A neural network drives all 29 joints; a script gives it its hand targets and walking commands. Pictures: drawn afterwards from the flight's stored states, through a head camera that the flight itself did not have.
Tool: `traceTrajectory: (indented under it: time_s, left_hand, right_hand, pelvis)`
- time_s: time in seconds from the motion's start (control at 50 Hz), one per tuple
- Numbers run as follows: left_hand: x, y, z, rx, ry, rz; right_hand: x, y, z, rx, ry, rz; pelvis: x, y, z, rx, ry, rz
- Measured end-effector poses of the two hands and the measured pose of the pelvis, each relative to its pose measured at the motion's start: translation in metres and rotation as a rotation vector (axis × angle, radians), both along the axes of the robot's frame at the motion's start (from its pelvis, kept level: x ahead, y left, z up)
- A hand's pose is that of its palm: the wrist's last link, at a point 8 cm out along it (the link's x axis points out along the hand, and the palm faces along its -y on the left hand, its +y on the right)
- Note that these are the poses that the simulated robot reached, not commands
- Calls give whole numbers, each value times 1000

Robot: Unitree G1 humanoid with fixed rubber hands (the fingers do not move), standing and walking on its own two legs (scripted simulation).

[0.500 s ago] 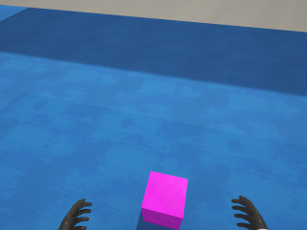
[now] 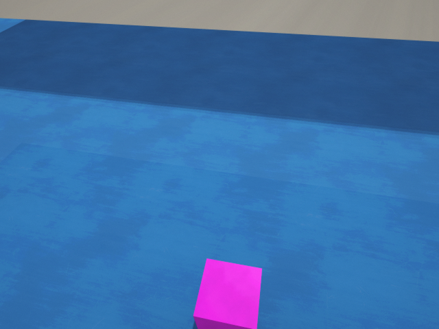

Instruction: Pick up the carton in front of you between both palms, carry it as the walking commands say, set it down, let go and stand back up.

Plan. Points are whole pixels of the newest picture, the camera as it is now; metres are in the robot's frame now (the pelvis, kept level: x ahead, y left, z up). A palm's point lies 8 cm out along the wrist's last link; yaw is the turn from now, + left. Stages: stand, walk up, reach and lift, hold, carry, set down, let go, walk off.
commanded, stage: stand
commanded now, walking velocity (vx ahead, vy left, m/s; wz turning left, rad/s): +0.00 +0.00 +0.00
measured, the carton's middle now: (229, 302) +0.36 +0.00 -0.64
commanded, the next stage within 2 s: none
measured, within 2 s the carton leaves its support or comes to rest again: neither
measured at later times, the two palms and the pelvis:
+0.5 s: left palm out of the picture -0.01 +0.24 -0.12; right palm out of the picture -0.04 -0.25 -0.14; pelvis -0.01 +0.00 +0.01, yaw -1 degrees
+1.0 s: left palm out of the picture -0.07 +0.23 -0.13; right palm out of the picture -0.10 -0.21 -0.14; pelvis -0.04 +0.00 +0.01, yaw -2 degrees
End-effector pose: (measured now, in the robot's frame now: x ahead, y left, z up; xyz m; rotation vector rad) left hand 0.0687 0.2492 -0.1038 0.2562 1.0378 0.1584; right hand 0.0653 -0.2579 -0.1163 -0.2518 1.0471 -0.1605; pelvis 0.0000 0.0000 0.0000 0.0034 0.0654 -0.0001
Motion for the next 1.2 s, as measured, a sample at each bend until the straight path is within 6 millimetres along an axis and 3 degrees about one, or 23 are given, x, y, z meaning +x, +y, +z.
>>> traceTrajectory:
  time_s: [0.32, 0.68, 0.92, 1.2]
  left_hand:
    - [-41, -2, -9, 8, 156, 25]
    - [-106, -18, -20, -39, 332, 52]
    - [-132, -23, -24, -64, 391, 62]
    - [-149, -24, -27, -84, 424, 69]
  right_hand:
    - [-61, -3, -15, 9, 207, -51]
    - [-134, 21, -21, 61, 402, -82]
    - [-161, 39, -22, 89, 456, -96]
    - [-179, 57, -21, 110, 476, -114]
  pelvis:
    - [-5, -4, 4, 5, -35, -17]
    - [-21, -2, 9, 2, -70, -26]
    - [-32, 3, 10, 1, -78, -29]
    - [-42, 10, 11, 0, -80, -31]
